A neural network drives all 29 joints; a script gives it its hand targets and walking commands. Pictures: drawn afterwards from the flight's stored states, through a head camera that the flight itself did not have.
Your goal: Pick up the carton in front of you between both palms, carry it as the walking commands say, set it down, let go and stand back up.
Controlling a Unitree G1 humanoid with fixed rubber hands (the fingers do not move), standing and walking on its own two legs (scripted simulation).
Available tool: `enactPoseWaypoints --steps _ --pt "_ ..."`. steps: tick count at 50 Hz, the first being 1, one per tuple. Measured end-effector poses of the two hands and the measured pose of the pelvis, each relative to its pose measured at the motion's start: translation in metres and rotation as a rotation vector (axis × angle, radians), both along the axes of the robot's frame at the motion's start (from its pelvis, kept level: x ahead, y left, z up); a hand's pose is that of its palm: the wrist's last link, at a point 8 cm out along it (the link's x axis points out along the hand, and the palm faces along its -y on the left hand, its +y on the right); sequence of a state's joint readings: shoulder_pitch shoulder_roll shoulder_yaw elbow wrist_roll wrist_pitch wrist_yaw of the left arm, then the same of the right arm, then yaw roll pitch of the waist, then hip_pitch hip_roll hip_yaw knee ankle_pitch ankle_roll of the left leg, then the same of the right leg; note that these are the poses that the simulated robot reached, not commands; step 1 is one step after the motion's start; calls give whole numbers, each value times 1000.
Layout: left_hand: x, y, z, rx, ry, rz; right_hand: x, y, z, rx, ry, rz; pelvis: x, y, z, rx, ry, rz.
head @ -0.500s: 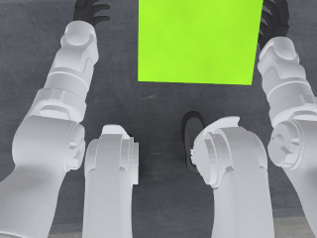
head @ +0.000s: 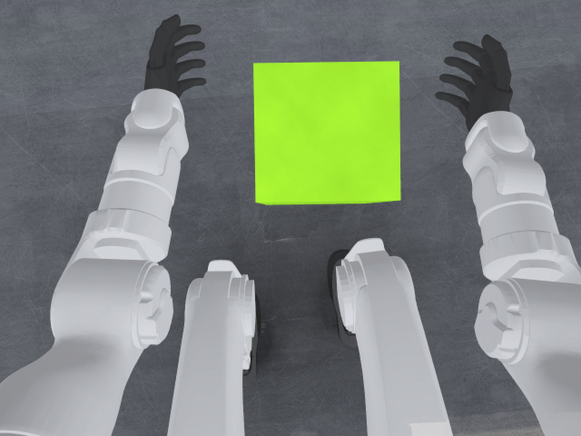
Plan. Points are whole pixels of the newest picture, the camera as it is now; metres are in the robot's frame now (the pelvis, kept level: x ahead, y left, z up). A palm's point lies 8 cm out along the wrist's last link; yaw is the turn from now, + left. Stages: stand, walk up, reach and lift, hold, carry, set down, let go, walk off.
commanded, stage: set down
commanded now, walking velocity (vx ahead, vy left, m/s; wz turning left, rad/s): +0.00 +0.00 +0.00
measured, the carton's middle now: (319, 147) +0.48 -0.09 -0.33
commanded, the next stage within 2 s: let go in 0.60 s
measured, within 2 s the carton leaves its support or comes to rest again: neither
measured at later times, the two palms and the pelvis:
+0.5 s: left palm (86, 25) +0.53 +0.11 +0.03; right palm out of the picture +0.46 -0.28 +0.03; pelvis +0.03 +0.00 +0.13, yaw -1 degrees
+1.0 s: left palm out of the picture +0.43 +0.15 +0.15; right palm out of the picture +0.38 -0.28 +0.15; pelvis +0.08 -0.02 +0.26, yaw -2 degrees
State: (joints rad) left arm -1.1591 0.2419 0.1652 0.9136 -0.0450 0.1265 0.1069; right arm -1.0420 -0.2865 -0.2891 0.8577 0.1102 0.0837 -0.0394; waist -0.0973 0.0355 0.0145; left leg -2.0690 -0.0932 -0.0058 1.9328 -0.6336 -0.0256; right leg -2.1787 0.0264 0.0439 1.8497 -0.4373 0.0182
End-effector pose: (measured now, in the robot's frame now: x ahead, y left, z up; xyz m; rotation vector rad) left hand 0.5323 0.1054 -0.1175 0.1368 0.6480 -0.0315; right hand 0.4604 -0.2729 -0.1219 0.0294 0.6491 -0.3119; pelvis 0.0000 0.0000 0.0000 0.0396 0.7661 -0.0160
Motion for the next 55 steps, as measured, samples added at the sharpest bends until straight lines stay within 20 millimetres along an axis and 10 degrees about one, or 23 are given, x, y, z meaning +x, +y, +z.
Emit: enactPoseWaypoints --steps 35,55 --pt "-9 12 198 15 -1 -18 -7 -8 201 -21 4 49 40 -7 181 -6 -4 -15" --pt "-124 54 294 87 92 21 -110 -7 305 -82 147 207 95 -22 277 -23 -305 -26"
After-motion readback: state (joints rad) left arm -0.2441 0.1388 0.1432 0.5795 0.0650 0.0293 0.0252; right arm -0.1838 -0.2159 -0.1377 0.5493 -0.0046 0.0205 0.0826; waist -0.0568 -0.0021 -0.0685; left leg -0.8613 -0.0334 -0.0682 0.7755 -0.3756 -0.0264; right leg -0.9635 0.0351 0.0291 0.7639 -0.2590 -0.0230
